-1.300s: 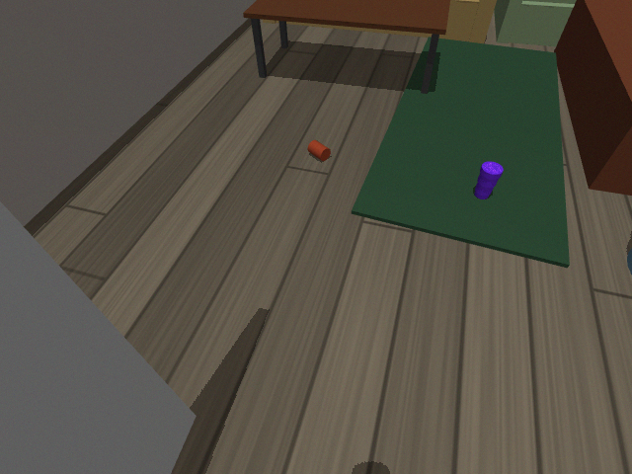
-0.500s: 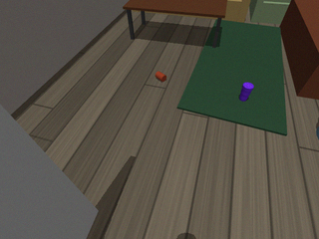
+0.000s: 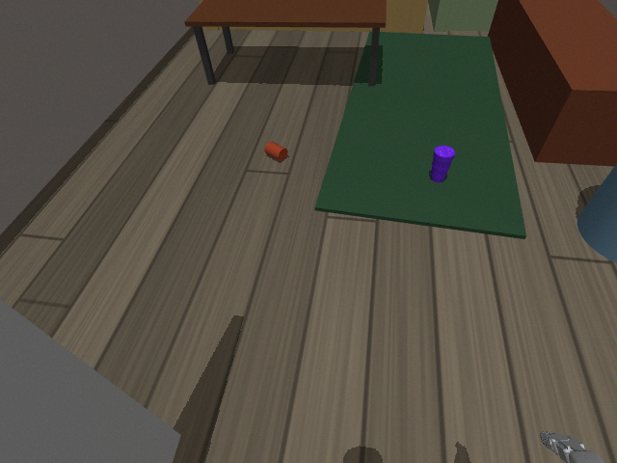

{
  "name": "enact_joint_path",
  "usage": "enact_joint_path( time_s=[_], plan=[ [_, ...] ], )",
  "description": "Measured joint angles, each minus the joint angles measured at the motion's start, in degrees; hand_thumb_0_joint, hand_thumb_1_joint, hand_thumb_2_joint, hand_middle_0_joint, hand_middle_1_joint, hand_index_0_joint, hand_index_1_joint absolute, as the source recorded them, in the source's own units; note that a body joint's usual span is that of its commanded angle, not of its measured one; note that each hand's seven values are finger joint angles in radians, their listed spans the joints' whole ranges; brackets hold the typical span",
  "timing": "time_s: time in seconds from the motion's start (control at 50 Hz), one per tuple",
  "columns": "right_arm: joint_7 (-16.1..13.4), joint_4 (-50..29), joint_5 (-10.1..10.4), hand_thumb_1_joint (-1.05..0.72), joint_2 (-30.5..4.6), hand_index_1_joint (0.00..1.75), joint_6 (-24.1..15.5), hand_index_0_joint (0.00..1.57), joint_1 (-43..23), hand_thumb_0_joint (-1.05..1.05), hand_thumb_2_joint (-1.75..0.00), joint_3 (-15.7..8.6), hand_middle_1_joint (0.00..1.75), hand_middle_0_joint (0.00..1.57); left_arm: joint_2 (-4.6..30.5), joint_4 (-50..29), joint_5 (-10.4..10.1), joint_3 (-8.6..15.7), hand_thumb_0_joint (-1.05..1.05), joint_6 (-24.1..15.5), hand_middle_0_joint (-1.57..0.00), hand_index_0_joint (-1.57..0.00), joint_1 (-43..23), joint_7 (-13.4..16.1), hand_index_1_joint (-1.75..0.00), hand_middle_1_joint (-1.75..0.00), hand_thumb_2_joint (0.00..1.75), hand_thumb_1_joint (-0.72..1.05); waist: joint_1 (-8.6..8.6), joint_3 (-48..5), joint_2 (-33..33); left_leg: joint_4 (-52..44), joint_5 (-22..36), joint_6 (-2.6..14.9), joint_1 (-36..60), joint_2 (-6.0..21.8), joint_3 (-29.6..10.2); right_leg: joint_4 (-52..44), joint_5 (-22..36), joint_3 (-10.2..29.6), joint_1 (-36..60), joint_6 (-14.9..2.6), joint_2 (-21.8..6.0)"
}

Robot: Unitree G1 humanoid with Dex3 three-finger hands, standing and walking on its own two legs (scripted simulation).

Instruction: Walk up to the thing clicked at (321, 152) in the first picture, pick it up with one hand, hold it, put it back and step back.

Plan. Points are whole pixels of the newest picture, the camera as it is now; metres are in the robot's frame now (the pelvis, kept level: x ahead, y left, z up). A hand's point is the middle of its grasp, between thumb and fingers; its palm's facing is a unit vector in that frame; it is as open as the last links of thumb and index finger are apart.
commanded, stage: walk up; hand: left
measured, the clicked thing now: (276, 151) +1.65 +0.26 -0.73
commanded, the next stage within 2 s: none
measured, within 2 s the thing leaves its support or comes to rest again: neither
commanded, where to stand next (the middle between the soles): +1.18 +0.31 m, yaw -37 degrees
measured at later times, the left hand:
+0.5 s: hand (194, 333) +0.34 +0.24 -0.12, palm faces -0.23 -0.87 -0.44, open 7.4 cm
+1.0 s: hand (211, 204) +0.66 +0.27 -0.13, palm faces -0.43 -0.77 -0.47, open 7.4 cm
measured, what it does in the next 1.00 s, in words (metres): walks ahead, turning right: right foot, then left foot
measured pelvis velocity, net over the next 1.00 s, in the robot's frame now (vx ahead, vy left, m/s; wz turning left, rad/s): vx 0.46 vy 0.05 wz -0.41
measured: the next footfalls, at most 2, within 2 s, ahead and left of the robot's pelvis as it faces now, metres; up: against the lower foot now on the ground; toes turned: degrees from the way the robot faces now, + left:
right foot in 0.24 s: +0.20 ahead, -0.16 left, +0.00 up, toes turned -14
left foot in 0.68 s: +0.50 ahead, +0.14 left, +0.00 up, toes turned -13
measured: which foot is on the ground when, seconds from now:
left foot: down 0.00-0.26, up 0.28-0.66, down 0.68-1.00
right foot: up 0.00-0.22, down 0.24-0.70, up 0.72-1.00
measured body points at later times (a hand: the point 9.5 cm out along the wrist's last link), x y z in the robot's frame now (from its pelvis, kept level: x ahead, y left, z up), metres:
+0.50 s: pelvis +0.20 -0.02 +0.00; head +0.20 -0.05 +0.45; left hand +0.35 +0.28 -0.09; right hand +0.20 -0.35 -0.12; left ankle +0.33 +0.14 -0.68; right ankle +0.16 -0.15 -0.73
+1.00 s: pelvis +0.46 +0.05 -0.01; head +0.47 +0.02 +0.44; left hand +0.68 +0.31 -0.10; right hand +0.35 -0.26 -0.13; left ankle +0.47 +0.15 -0.73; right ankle +0.51 -0.08 -0.72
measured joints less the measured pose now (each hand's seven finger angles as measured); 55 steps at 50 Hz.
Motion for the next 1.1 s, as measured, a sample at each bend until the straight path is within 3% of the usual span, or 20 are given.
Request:
enact_joint_path(
  time_s=[0.04,0.08,0.2,0.24,0.26,0.3,0.34,0.38,0.5,0.6,0.66,0.7,0.76,0.8,0.9,0.98,1.04,1.1],
  plan=[
    [-0.05,-1.54,-0.2,-0.91,-0.17,0.3,-0.77,0.21,1.15,0.01,-0.9,-0.53,0.3,0.2,0.55,0.45,0.07,-0.05,0.0,0.77,-0.2,-0.2,0.53,0.52,-0.3,-0.3,0.9,0.9,-0.54,-0.35,-0.24,-1.81,0.62,-0.39,1.59,0.24,2.03,9.09,-3.75,-2.19,-4.41,-0.22,-0.83],
    [-0.16,-2.36,-0.05,-0.91,-0.12,0.3,-1.12,0.21,2.87,0.01,-0.9,-0.9,0.3,0.2,1.13,0.4,-0.1,-0.37,0.0,0.7,-0.2,-0.2,0.28,0.52,-0.3,-0.3,0.9,0.9,-1.41,0.01,-0.24,-5.07,0.66,-0.76,4.62,0.63,3.3,14.87,-3.86,-5.6,-8.0,-0.35,-2.31],
    [0.7,-2.66,-0.75,-0.91,-1.28,0.3,0.32,0.21,8.05,0.01,-0.9,-1.36,0.3,0.2,2.44,-3.29,-0.98,0.15,0.01,-1.03,-0.2,-0.2,-2.39,-0.66,-0.3,-0.3,0.9,0.9,-3.05,2.84,0.78,-7.87,-2.86,-2.06,13.01,2.24,6.42,5.88,1.03,-10.97,-9.69,-0.8,-5.74],
    [0.83,-2.93,-0.46,-0.91,-1.73,0.3,1.16,0.21,9.56,0.01,-0.9,-1.35,0.3,0.2,2.9,-4.8,-1.06,0.61,0.0,-1.84,-0.2,-0.2,-3.44,-0.37,-0.3,-0.3,0.9,0.9,-3.3,3.57,1.46,-1.34,-7.65,-2.5,12.92,3.77,7.14,2.08,6.99,-12.43,-7.94,-1.57,-4.98],
    [0.73,-2.75,-0.28,-0.91,-1.88,0.3,1.61,0.21,10.06,0.01,-0.9,-1.35,0.3,0.2,2.78,-5.46,-1.01,1.04,0.0,-2.38,-0.2,-0.2,-4.19,0.04,-0.3,-0.3,0.9,0.9,-3.34,4.11,2.51,5.62,-9.48,-1.8,11.11,5.47,6.43,3.42,8.39,-13.11,-7.45,-1.54,-3.99],
    [0.74,-2.26,0.19,-0.91,-1.34,0.3,2.93,0.2,10.32,0.01,-0.9,-0.84,0.3,0.2,2.44,-7.44,-1.08,1.35,0.0,-3.13,-0.2,-0.2,-4.58,1.01,-0.3,-0.3,0.9,0.9,-2.61,4.04,2.85,22.57,-10.35,-1.33,4.17,4.46,1.16,6.5,4.77,-12.95,-7.01,-1.65,-3.03],
    [1.15,-2.03,0.41,-0.91,-1.14,0.29,3.51,0.2,9.84,0.01,-0.9,-0.11,0.3,0.2,1.62,-8.59,-1.57,0.82,0.0,-3.15,-0.2,-0.2,-4.15,1.65,-0.3,-0.3,0.9,0.9,-1.83,3.6,3.37,33.45,-7.86,-1.52,-2.78,3.46,-2.21,5.1,3.29,-12.28,-4.45,-2.16,-2.15],
    [1.55,-2.63,0.55,-0.91,-1.13,0.29,3.31,0.2,8.85,0.02,-0.9,0.32,0.3,0.2,0.79,-9.05,-1.75,0.19,0.0,-3.18,-0.2,-0.2,-3.09,2.13,-0.3,-0.3,0.9,0.9,-1.55,3.28,4.17,35.59,-3.84,-1.7,-8.9,4.52,-3.55,1.8,3.52,-11.51,-1.19,-1.83,-1.4],
    [3.36,-6.44,-0.21,-0.91,-1.55,0.3,2.74,0.21,6.74,0.01,-0.9,-0.28,0.3,0.2,0.0,-8.93,-1.46,-0.88,0.0,-4.19,-0.2,-0.21,1.39,2.16,-0.3,-0.3,0.9,0.9,-1.14,2.5,5.17,24.97,5.52,-3.45,-20.92,8.92,-5.98,-4.06,2.58,-7.66,5.35,-0.21,-0.95],
    [4.43,-7.29,-0.87,-0.91,-2.66,0.3,3.04,0.21,6.37,0.01,-0.9,-1.26,0.3,0.2,1.4,-8.72,-0.86,-0.58,0.0,-4.86,-0.21,-0.21,4.05,2.55,-0.3,-0.3,0.9,0.9,-0.9,1.82,4.52,14.56,11.98,-3.5,-22.07,10.63,-6.17,-3.02,-2.14,-4.84,7.96,1.98,-2.31],
    [4.54,-7.55,-0.94,-0.91,-3.49,0.3,2.57,0.21,6.62,0.01,-0.9,-1.99,0.3,0.2,2.93,-8.37,-0.46,-0.28,0.0,-4.69,-0.21,-0.21,4.92,3.0,-0.3,-0.3,0.9,0.89,-1.19,1.34,3.59,9.03,11.15,-2.42,-18.04,9.84,-4.19,0.38,-6.9,-3.3,8.55,3.81,-4.13],
    [4.0,-7.78,-1.24,-0.91,-2.66,0.3,1.56,0.21,6.22,0.01,-0.9,-2.44,0.3,0.2,4.73,-7.76,-0.32,0.26,0.0,-4.03,-0.21,-0.21,4.36,3.74,-0.3,-0.3,0.9,0.89,-1.98,2.14,-0.04,11.04,7.8,-3.78,-16.79,7.14,-1.29,9.88,-9.69,-1.31,5.43,2.02,-7.48],
    [2.87,-8.51,-0.27,-0.91,-0.98,0.3,0.59,0.21,6.26,0.01,-0.9,-2.07,0.3,0.2,5.44,-6.41,-1.41,-0.05,0.0,-3.04,-0.2,-0.21,1.97,5.14,-0.3,-0.3,0.9,0.9,-3.2,3.91,-1.32,12.58,4.76,-3.31,-15.16,6.56,0.95,30.57,-8.89,-0.32,-4.79,-1.39,-5.06],
    [2.35,-8.54,-0.01,-0.91,0.36,0.3,0.83,0.21,7.08,0.01,-0.9,-1.43,0.3,0.2,5.76,-6.18,-2.03,-0.35,0.0,-3.42,-0.2,-0.2,0.91,4.8,-0.3,-0.3,0.9,0.9,-3.63,4.42,-2.1,9.5,4.7,-2.42,-12.04,6.14,2.53,34.91,-5.74,-3.01,-9.96,-2.08,-4.48],
    [1.81,-8.64,-0.46,-0.91,0.89,0.3,1.07,0.21,10.28,0.01,-0.9,-0.13,0.3,0.2,4.63,-6.82,-2.34,-0.64,0.0,-3.87,-0.2,-0.2,-0.31,3.8,-0.3,-0.3,0.9,0.9,-4.48,4.53,-1.86,2.93,3.72,-0.41,-4.46,4.51,6.01,23.3,-4.08,-10.1,-14.98,-0.91,-5.07],
    [1.72,-8.91,-0.87,-0.91,-0.45,0.3,2.12,0.21,12.02,0.01,-0.9,-0.06,0.3,0.2,2.63,-7.93,-2.03,-0.65,0.0,-3.98,-0.2,-0.2,-0.74,3.48,-0.3,-0.3,0.9,0.9,-5.18,4.45,0.29,2.99,0.1,0.05,-0.6,3.36,7.83,11.32,1.77,-12.62,-13.8,-1.16,-4.52],
    [1.77,-9.14,-0.71,-0.91,-1.19,0.3,3.38,0.21,13.08,0.01,-0.9,0.0,0.3,0.2,2.37,-9.41,-1.32,-0.21,0.0,-5.14,-0.2,-0.21,0.33,3.73,-0.3,-0.3,0.9,0.9,-4.52,3.24,1.66,10.69,-6.24,0.25,-0.97,3.32,8.25,4.12,7.26,-12.89,-9.6,-2.25,-3.44],
    [1.44,-8.06,-0.81,-0.91,-1.31,0.3,5.18,0.21,11.39,0.01,-0.9,0.18,0.3,0.2,1.42,-10.46,-1.1,-0.18,0.0,-5.31,-0.2,-0.21,0.51,4.98,-0.3,-0.3,0.9,0.9,-2.77,3.46,4.92,27.85,-8.83,-0.51,-7.26,2.5,0.84,8.68,3.73,-13.26,-9.17,-2.26,-2.17]
  ],
)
